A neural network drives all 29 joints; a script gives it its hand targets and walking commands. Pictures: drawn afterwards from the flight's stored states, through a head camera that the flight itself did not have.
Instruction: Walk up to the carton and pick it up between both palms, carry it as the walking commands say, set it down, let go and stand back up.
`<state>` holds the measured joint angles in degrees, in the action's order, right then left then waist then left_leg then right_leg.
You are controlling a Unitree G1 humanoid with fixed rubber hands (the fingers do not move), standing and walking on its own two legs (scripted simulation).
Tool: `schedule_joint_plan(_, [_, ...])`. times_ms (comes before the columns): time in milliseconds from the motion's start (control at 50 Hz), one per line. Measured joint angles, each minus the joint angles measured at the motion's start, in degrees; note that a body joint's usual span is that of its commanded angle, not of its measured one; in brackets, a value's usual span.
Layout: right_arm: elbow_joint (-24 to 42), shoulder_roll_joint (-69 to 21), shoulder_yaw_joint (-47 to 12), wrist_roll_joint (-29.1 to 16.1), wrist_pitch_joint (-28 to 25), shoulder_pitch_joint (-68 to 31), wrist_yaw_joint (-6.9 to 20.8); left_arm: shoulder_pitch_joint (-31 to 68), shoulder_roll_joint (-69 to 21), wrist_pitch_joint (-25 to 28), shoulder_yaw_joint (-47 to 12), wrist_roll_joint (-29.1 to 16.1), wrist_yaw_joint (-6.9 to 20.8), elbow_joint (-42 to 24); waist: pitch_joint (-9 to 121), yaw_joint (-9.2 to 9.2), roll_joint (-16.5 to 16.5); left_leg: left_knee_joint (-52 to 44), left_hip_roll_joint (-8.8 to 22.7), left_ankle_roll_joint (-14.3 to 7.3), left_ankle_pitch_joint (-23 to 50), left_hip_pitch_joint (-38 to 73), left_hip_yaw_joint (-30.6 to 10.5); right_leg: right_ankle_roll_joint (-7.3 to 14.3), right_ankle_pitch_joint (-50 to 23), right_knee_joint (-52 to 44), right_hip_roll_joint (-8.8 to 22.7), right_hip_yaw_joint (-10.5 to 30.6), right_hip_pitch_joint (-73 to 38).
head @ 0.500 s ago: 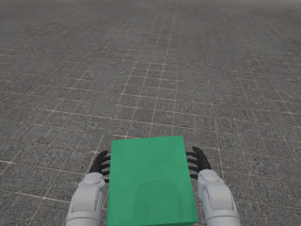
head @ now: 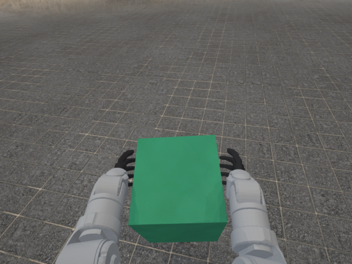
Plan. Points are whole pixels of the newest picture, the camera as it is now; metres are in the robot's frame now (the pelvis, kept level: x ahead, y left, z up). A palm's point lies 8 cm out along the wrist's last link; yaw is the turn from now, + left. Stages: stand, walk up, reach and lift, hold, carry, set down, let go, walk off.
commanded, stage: set down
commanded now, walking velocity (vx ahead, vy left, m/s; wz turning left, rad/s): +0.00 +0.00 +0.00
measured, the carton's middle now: (179, 193) +0.34 -0.03 -0.03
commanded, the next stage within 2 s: none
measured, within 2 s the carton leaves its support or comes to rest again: neither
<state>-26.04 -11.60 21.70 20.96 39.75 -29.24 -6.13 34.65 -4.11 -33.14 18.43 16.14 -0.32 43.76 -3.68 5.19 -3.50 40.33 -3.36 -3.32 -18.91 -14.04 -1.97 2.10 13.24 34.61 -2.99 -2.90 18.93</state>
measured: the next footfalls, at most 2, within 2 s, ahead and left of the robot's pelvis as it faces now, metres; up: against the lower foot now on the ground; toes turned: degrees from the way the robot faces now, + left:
none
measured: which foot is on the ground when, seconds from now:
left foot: down 0.00-1.00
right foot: down 0.00-1.00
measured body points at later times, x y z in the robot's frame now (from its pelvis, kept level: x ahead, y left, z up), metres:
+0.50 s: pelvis +0.03 +0.00 -0.02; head +0.11 -0.02 +0.42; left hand +0.40 +0.11 -0.06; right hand +0.36 -0.17 -0.06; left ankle +0.06 +0.09 -0.72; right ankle +0.15 -0.08 -0.72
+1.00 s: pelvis +0.07 +0.03 -0.06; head +0.22 +0.03 +0.37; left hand +0.42 +0.11 -0.15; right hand +0.38 -0.17 -0.14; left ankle +0.06 +0.09 -0.72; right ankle +0.14 -0.10 -0.72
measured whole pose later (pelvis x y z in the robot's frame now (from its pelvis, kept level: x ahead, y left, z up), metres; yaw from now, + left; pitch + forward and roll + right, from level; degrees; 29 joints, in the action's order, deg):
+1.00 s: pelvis +0.07 +0.03 -0.06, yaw +3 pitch +27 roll -1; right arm -30.8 -5.1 16.7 6.3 6.2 -18.6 -4.9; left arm 23.7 -6.5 -5.0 5.3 5.8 -14.2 40.5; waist 8.3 8.5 -4.0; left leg 59.8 -7.9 -4.6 -26.5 -59.7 -2.8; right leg -1.0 17.5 55.7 -3.1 3.1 64.5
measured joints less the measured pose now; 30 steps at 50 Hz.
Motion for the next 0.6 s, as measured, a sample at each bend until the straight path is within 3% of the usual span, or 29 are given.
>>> schedule_joint_plan(80, [-5.5,-0.1,5.0,3.3,-1.8,-5.0,0.9,4.5,0.4,2.8,5.2,3.6,1.8,6.4,-1.0,0.67,0.5,-0.7,0.1,-0.2,-0.1,1.3,0.0,-0.2,-0.3,-0.7,-0.1,0.1,-1.2])
schedule_joint_plan(200, [-7.5,0.7,8.1,3.5,-5.7,-5.2,2.6,3.8,-1.4,6.6,8.2,5.7,2.2,7.0,-2.6,0.65,1.6,0.1,0.2,-0.3,0.7,0.3,0.5,0.2,-2.0,0.3,-0.5,0.7,0.2])
schedule_joint_plan(380, [-5.3,0.1,4.6,-1.6,-13.6,-0.8,0.5,0.7,-1.6,12.7,5.8,2.7,0.2,3.8,-5.7,-0.76,2.6,5.9,0.1,-0.5,-1.8,-8.3,1.9,1.0,-4.1,5.5,-0.6,1.7,9.2])
schedule_joint_plan(600, [1.5,-0.2,-1.3,-4.5,-20.8,4.7,-1.7,-2.4,-1.3,19.0,-0.2,-2.9,-2.5,-1.4,-1.8,0.13,-0.7,9.9,-1.7,-0.3,-3.6,-22.8,1.2,0.4,-1.4,10.7,1.1,1.1,23.7])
